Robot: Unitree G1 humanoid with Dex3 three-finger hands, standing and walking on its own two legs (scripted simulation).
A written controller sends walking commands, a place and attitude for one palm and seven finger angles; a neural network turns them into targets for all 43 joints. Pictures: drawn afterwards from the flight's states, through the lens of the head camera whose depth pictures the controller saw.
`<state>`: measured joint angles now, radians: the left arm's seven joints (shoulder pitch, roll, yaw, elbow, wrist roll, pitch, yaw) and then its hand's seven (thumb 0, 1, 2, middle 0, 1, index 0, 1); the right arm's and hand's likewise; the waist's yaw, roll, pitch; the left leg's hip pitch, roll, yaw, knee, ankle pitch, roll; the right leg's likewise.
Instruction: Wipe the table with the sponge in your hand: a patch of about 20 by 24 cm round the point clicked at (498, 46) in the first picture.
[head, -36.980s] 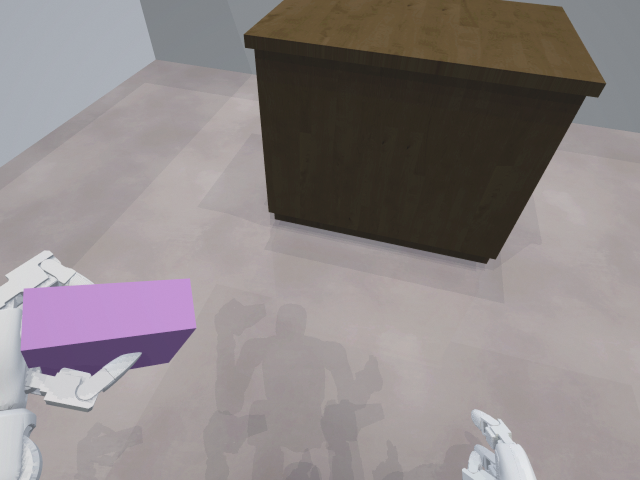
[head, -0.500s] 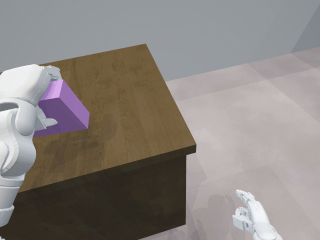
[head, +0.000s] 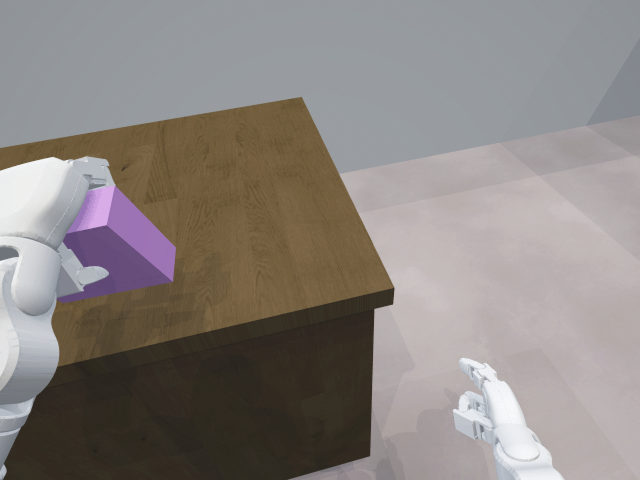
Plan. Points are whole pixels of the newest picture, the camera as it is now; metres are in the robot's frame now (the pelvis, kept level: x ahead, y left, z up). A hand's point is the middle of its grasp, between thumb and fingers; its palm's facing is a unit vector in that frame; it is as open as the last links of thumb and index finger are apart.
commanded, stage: bring the sponge back beside the body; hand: left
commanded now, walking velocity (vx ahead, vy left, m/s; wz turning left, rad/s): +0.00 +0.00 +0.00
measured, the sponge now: (98, 259) +0.25 +0.31 +0.19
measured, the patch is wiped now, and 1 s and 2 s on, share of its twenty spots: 1.00 1.00 1.00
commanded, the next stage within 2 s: step back with the hand held close in 0.80 s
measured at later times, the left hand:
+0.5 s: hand (81, 288) +0.19 +0.26 +0.22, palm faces +0.31 -0.10 -0.95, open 8.9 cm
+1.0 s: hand (115, 280) +0.20 +0.23 +0.22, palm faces +0.40 -0.53 -0.75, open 8.9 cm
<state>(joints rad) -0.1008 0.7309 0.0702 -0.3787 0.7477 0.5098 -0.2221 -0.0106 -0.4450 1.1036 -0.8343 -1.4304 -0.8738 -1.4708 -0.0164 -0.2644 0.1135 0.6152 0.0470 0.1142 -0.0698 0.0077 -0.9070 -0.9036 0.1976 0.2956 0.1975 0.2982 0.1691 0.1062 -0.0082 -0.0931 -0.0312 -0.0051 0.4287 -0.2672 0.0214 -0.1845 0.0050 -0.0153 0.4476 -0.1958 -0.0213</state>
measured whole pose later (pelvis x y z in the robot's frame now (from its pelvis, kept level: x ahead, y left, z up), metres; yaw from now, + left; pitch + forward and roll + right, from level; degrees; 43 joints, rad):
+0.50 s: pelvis -0.02 -0.02 +0.00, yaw -1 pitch -7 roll +1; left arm 0.15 0.68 0.12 -0.58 0.68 0.51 -0.13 -0.01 -0.44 1.10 -0.83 -1.43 -0.87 -1.47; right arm 0.02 -0.27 0.10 0.61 0.04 0.09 -0.08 0.01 -0.91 -0.90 0.20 0.30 0.20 0.30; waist 0.17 0.12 0.01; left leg -0.09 -0.01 0.01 0.46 -0.27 0.00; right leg -0.19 0.03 0.00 0.49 -0.19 -0.04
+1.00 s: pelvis -0.03 -0.02 -0.01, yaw +0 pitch -4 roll +0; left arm 0.13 0.58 0.23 -0.53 0.25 0.33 -0.02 -0.01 -0.44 1.10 -0.84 -1.43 -0.87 -1.47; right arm 0.07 -0.27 0.08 0.55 0.03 0.06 -0.08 0.01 -0.91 -0.90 0.20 0.30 0.20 0.30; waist 0.12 0.10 -0.02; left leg -0.18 -0.01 -0.02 0.56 -0.35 0.02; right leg -0.24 0.03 -0.03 0.51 -0.19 -0.04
